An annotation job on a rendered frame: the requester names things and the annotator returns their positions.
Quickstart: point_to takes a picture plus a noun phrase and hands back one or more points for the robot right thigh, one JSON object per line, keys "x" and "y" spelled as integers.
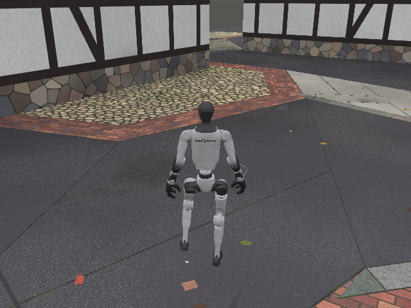
{"x": 221, "y": 188}

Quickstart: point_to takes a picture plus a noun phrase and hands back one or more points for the robot torso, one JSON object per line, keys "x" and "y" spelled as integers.
{"x": 205, "y": 155}

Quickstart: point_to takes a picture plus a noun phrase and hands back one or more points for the robot right hand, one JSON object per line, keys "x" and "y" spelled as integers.
{"x": 240, "y": 184}

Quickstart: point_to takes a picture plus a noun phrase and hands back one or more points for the left robot forearm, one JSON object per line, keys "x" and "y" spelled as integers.
{"x": 174, "y": 172}

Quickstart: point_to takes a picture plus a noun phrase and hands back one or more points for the robot right upper arm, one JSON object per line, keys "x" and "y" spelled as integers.
{"x": 229, "y": 146}

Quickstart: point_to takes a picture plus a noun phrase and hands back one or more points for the right robot forearm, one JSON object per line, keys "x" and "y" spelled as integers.
{"x": 237, "y": 171}

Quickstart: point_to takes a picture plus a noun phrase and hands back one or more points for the robot left upper arm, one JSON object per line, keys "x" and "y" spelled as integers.
{"x": 182, "y": 146}

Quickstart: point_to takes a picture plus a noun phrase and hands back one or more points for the robot left hand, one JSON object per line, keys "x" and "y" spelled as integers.
{"x": 169, "y": 189}

